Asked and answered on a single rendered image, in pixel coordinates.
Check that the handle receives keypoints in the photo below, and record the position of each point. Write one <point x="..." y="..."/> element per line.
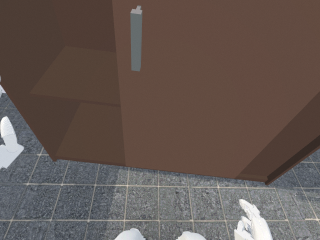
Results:
<point x="136" y="38"/>

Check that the robot left shin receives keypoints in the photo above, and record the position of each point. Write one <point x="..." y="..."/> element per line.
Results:
<point x="134" y="229"/>

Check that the wardrobe door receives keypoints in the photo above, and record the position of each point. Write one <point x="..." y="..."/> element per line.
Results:
<point x="219" y="79"/>
<point x="297" y="134"/>

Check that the left robot thigh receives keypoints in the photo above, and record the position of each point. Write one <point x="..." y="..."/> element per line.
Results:
<point x="130" y="235"/>

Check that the robot left hand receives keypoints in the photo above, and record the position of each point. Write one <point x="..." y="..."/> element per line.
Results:
<point x="11" y="150"/>

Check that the robot right hand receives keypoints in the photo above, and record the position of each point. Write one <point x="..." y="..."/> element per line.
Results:
<point x="257" y="228"/>

